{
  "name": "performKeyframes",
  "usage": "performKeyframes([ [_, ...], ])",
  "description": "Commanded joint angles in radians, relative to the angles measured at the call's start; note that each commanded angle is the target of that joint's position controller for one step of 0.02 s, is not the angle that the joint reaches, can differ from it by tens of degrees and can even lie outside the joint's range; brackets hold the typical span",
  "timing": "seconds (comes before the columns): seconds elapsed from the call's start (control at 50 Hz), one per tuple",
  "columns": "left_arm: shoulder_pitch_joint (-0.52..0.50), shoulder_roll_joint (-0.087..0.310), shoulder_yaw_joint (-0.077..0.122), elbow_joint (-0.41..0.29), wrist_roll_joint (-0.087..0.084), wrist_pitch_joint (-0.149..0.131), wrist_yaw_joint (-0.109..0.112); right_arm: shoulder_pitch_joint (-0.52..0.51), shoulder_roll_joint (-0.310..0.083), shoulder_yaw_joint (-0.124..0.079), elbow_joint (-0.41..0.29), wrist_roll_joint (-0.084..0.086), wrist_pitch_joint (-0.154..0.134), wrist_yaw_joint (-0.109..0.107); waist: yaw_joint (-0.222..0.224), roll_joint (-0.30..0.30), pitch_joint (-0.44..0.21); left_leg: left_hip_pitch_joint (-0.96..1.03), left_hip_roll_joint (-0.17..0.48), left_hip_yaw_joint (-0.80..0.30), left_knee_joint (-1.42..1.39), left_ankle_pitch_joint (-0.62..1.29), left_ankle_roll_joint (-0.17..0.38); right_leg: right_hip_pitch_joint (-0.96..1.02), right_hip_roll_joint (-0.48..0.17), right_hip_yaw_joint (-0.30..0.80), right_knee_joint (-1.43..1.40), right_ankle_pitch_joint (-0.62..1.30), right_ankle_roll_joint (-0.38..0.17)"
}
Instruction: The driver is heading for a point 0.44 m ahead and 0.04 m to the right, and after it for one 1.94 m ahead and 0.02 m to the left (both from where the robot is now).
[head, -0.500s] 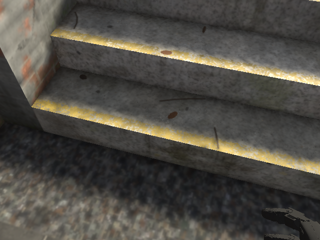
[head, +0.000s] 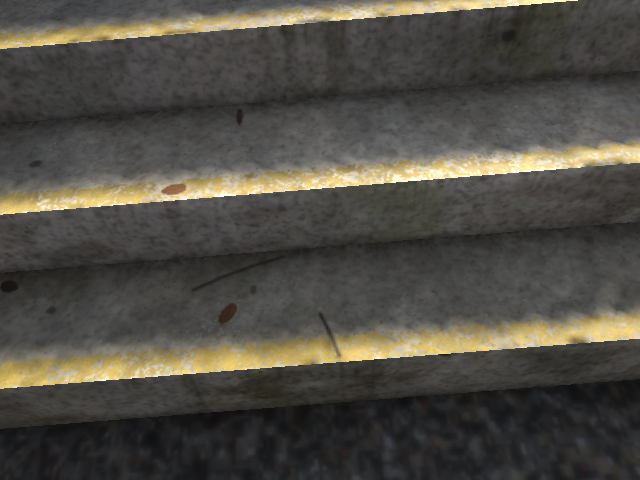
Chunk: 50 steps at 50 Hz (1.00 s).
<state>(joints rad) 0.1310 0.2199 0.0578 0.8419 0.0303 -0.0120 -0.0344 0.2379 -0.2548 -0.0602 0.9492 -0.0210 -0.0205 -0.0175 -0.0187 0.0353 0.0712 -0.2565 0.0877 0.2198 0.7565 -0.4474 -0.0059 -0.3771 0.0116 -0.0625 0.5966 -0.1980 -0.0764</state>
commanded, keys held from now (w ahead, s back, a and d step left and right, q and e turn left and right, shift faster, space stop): e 0.42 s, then no key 0.40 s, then w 0.08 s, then w+q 0.10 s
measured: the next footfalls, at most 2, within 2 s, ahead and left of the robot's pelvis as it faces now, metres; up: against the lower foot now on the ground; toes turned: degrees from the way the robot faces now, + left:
left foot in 0.44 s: +0.11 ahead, +0.14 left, +0.00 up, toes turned -19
right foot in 0.78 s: +0.01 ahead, -0.11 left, +0.00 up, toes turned -17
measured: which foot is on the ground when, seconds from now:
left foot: up 0.00-0.42, down 0.44-1.00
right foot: down 0.00-0.44, up 0.46-0.76, down 0.78-1.00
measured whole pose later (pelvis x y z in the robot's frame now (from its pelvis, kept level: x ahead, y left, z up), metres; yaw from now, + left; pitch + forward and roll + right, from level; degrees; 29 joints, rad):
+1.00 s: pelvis +0.03 +0.01 +0.01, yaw -19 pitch -1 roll -1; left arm 0.22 0.23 0.04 0.82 0.04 0.03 -0.01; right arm 0.25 -0.27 -0.03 0.92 -0.03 0.00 0.03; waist -0.03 0.01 0.00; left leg -0.22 0.01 0.05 0.56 -0.39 0.05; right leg -0.16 0.01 0.03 0.47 -0.30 -0.01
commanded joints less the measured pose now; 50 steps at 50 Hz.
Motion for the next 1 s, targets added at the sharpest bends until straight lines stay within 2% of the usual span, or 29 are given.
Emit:
performKeyframes([
  [0.02,0.222,0.246,0.071,-0.001,-0.030,0.001,0.019,0.006,-0.095,-0.019,-0.098,-0.002,0.027,-0.003,0.074,-0.170,-0.168,-0.317,-0.054,-0.189,0.425,-0.190,-0.019,0.347,-0.358,0.475,-0.245,0.568,-0.274],
  [0.04,0.162,0.210,0.061,-0.010,-0.026,0.008,0.025,-0.007,-0.073,-0.013,-0.097,0.008,0.024,-0.001,0.050,-0.136,-0.118,-0.326,-0.039,-0.218,0.404,-0.104,-0.016,0.293,-0.301,0.408,-0.262,0.507,-0.240],
  [0.06,0.097,0.182,0.053,-0.028,-0.023,0.017,0.035,-0.018,-0.076,-0.015,-0.097,0.007,0.019,-0.003,0.025,-0.128,-0.093,-0.325,-0.025,-0.233,0.355,-0.030,-0.010,0.267,-0.246,0.365,-0.278,0.428,-0.195],
  [0.1,0.045,0.149,0.042,-0.050,-0.024,0.021,0.040,0.004,-0.095,-0.019,-0.089,-0.014,0.023,-0.004,0.006,-0.132,-0.126,-0.281,-0.041,-0.229,0.339,0.033,-0.010,0.260,-0.205,0.330,-0.275,0.485,-0.176],
  [0.12,-0.045,0.196,0.059,-0.113,-0.044,0.003,0.052,-0.087,-0.148,-0.042,-0.120,0.033,0.009,-0.029,0.009,-0.118,-0.175,-0.306,-0.057,-0.273,0.345,0.005,-0.032,0.247,-0.239,0.379,-0.279,0.475,-0.191],
  [0.16,-0.030,0.212,0.063,-0.115,-0.042,-0.009,0.067,-0.089,-0.119,-0.036,-0.124,0.031,0.004,-0.052,0.007,-0.093,-0.205,-0.318,-0.060,-0.297,0.256,0.035,-0.054,0.274,-0.232,0.394,-0.275,0.391,-0.183],
  [0.2,0.003,0.219,0.068,-0.110,-0.047,-0.002,0.077,-0.104,-0.094,-0.032,-0.125,0.026,0.004,-0.059,0.025,-0.115,-0.194,-0.320,-0.076,-0.301,0.163,0.068,-0.072,0.265,-0.212,0.410,-0.284,0.256,-0.171],
  [0.28,-0.015,0.225,0.070,-0.126,-0.041,0.013,0.082,-0.141,-0.092,-0.029,-0.133,0.029,0.002,-0.044,0.034,-0.159,-0.156,-0.228,-0.107,-0.297,0.019,0.123,-0.077,0.144,-0.162,0.432,-0.308,0.017,-0.153],
  [0.36,-0.036,0.234,0.071,-0.149,-0.037,0.022,0.077,-0.139,-0.118,-0.030,-0.136,0.036,-0.017,-0.026,0.027,-0.191,-0.164,-0.136,-0.130,-0.297,-0.108,0.113,-0.060,0.131,-0.154,0.503,-0.284,0.056,-0.134],
  [0.4,-0.062,0.229,0.067,-0.166,-0.044,0.030,0.080,-0.088,-0.127,-0.033,-0.122,0.038,-0.027,-0.015,-0.010,-0.196,-0.172,-0.042,-0.131,-0.285,-0.263,0.186,-0.037,0.124,-0.131,0.521,-0.244,0.095,-0.103],
  [0.42,-0.059,0.218,0.063,-0.172,-0.050,0.035,0.083,-0.047,-0.145,-0.039,-0.110,0.036,-0.029,-0.010,-0.031,-0.183,-0.173,0.050,-0.107,-0.278,-0.371,0.258,-0.019,0.082,-0.096,0.504,-0.212,0.070,-0.067],
  [0.44,-0.032,0.174,0.049,-0.176,-0.046,0.039,0.086,-0.007,-0.203,-0.052,-0.104,0.017,-0.027,-0.011,-0.028,-0.090,-0.200,0.178,0.044,-0.384,-0.428,0.276,0.033,-0.023,-0.041,0.429,-0.083,-0.072,-0.013],
  [0.46,-0.003,0.125,0.040,-0.204,-0.050,0.031,0.082,-0.057,-0.294,-0.068,-0.120,-0.013,-0.016,-0.016,0.037,0.202,-0.164,0.218,0.249,-0.649,-0.478,0.398,0.178,-0.243,0.138,0.218,0.140,-0.339,0.040],
  [0.48,-0.020,0.219,0.064,-0.205,-0.033,0.013,0.076,-0.085,-0.239,-0.056,-0.147,-0.044,-0.020,-0.015,0.011,0.219,-0.164,0.130,0.343,-0.768,-0.507,0.452,0.293,-0.269,0.098,0.243,0.368,-0.418,0.080],
  [0.5,0.014,0.265,0.082,-0.180,-0.039,0.010,0.069,-0.153,-0.193,-0.043,-0.173,-0.032,-0.023,-0.021,0.044,0.143,-0.160,0.106,0.300,-0.671,-0.486,0.462,0.277,-0.245,0.078,0.267,0.483,-0.349,0.086],
  [0.54,0.064,0.226,0.079,-0.134,-0.032,0.024,0.073,-0.205,-0.148,-0.031,-0.183,0.009,-0.023,-0.023,0.057,0.082,-0.133,0.104,0.179,-0.511,-0.456,0.422,0.194,-0.247,0.072,0.238,0.564,-0.243,0.118],
  [0.56,0.064,0.191,0.069,-0.132,-0.030,0.029,0.071,-0.190,-0.140,-0.024,-0.177,0.017,-0.020,-0.024,0.047,0.078,-0.119,0.093,0.162,-0.476,-0.456,0.455,0.197,-0.242,0.071,0.232,0.584,-0.220,0.133],
  [0.64,-0.011,0.123,0.032,-0.163,-0.038,0.025,0.067,-0.130,-0.145,-0.016,-0.142,0.012,-0.006,-0.029,0.004,0.122,-0.124,0.121,0.115,-0.380,-0.455,0.471,0.203,-0.144,0.017,0.138,0.309,-0.182,0.164],
  [0.68,-0.042,0.104,0.017,-0.172,-0.035,0.021,0.061,-0.110,-0.180,-0.022,-0.130,0.015,-0.002,-0.026,-0.021,0.158,-0.129,0.098,0.120,-0.373,-0.447,0.465,0.205,-0.031,-0.007,0.089,0.145,-0.208,0.163],
  [0.72,-0.013,0.133,0.024,-0.157,-0.042,0.020,0.058,-0.092,-0.201,-0.024,-0.121,0.023,0.001,-0.019,-0.017,0.160,-0.131,0.091,0.130,-0.388,-0.416,0.487,0.206,0.062,0.007,0.060,-0.008,-0.140,0.150],
  [0.76,0.039,0.148,0.030,-0.127,-0.036,0.021,0.056,-0.071,-0.177,-0.012,-0.107,0.038,-0.003,-0.011,0.016,0.129,-0.118,0.046,0.105,-0.373,-0.373,0.496,0.158,0.207,0.015,0.058,-0.258,0.045,0.103],
  [0.78,0.051,0.181,0.035,-0.131,-0.031,0.026,0.063,-0.038,-0.159,-0.003,-0.097,0.033,-0.014,-0.006,0.010,0.085,-0.143,-0.019,0.092,-0.364,-0.350,0.459,0.100,0.325,-0.046,0.135,-0.272,0.154,0.072],
  [0.8,0.081,0.250,0.047,-0.135,-0.020,0.034,0.074,-0.025,-0.116,0.012,-0.113,-0.003,-0.031,0.007,-0.019,-0.089,-0.204,-0.098,0.021,-0.278,-0.231,0.315,0.035,0.437,-0.192,0.279,-0.206,0.441,0.019],
  [0.82,0.028,0.214,0.032,-0.120,-0.015,0.037,0.064,-0.022,-0.068,0.023,-0.116,0.000,-0.039,0.009,-0.051,-0.221,-0.208,-0.054,-0.023,-0.225,-0.286,0.153,-0.011,0.303,-0.234,0.300,-0.210,0.344,-0.071],
  [0.84,0.009,0.139,0.019,-0.128,-0.019,0.029,0.051,-0.070,-0.107,0.020,-0.104,-0.005,-0.036,0.006,-0.013,-0.159,-0.190,0.005,-0.040,-0.203,-0.276,0.169,-0.039,0.252,-0.168,0.272,-0.243,0.040,-0.058],
  [0.86,0.038,0.145,0.011,-0.111,0.009,0.023,0.039,-0.065,-0.087,0.023,-0.086,-0.014,-0.002,0.023,0.013,-0.174,-0.139,0.004,-0.079,-0.178,-0.263,0.128,-0.021,0.217,-0.167,0.308,-0.310,-0.149,-0.028],
  [0.9,0.070,0.212,0.030,-0.079,0.011,0.033,0.031,-0.067,-0.110,0.013,-0.096,-0.017,0.025,0.044,0.020,-0.256,-0.017,-0.054,-0.102,-0.137,-0.189,0.045,0.007,0.149,-0.156,0.351,-0.394,-0.467,-0.041],
  [0.96,0.076,0.204,0.033,-0.066,0.009,0.032,0.028,-0.043,-0.088,0.017,-0.091,-0.007,0.011,0.056,0.016,-0.258,0.030,-0.072,-0.094,-0.147,-0.154,0.040,0.064,0.142,-0.204,0.374,-0.421,-0.525,-0.064],
  [1.0,0.034,0.186,0.033,-0.073,0.002,0.022,0.032,0.018,-0.071,0.019,-0.067,-0.002,-0.006,0.057,-0.022,-0.211,0.027,0.031,-0.099,-0.155,-0.231,0.046,0.106,0.102,-0.196,0.319,-0.384,-0.498,-0.057],
])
